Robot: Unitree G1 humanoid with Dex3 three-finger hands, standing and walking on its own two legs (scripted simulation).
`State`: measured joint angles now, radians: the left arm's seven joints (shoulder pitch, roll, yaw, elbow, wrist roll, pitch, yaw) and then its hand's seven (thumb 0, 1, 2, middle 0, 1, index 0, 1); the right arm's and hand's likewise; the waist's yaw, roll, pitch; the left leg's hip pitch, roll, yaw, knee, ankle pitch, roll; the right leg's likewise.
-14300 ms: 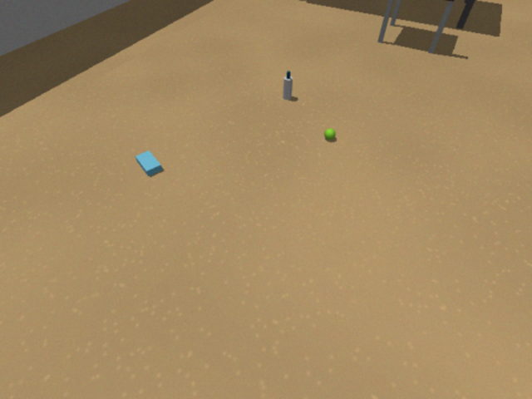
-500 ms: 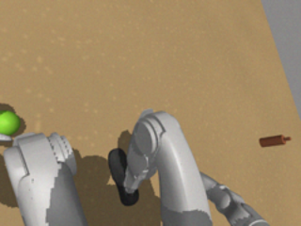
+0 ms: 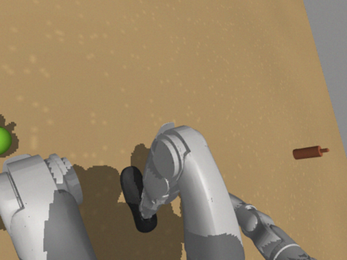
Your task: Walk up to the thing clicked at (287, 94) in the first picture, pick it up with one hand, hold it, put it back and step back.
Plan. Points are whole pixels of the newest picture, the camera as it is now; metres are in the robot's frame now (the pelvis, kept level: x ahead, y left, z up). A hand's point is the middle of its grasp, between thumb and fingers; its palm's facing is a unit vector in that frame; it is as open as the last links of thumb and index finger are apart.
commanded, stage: close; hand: left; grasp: from the side
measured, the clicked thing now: out of the picture +0.44 +0.27 -0.19
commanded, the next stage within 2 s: settle in 0.22 s
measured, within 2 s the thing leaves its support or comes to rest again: leaves its support in 0.58 s
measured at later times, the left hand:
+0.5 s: hand out of the picture +0.44 +0.27 -0.17, palm faces +0.34 -0.94 +0.00, open 8.5 cm
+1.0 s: hand out of the picture +0.42 +0.30 -0.08, palm faces +0.32 -0.95 -0.03, open 8.5 cm
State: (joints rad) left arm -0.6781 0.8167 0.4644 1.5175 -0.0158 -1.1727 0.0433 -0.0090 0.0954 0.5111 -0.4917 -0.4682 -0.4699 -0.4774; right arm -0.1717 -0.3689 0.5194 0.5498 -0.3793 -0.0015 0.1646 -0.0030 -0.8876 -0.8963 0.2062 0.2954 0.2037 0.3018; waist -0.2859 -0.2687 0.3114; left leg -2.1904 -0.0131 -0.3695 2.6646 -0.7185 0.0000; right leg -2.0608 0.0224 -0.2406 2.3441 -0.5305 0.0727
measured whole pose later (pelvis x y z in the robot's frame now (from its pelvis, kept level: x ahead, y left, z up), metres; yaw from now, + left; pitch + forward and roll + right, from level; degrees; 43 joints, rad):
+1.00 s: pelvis +0.01 +0.00 +0.02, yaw +3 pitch +19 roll -16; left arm -0.61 0.65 0.37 1.10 -0.07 -0.87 -0.05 0.01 -0.18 1.09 -0.81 -1.06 -0.77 -1.07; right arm -0.04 -0.35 0.33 0.60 -0.25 0.04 0.16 0.00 -0.90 -0.90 0.21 0.30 0.20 0.30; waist -0.20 -0.14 0.13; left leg -2.22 -0.01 -0.27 2.56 -0.70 0.02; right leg -2.10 -0.02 -0.18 2.30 -0.56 0.05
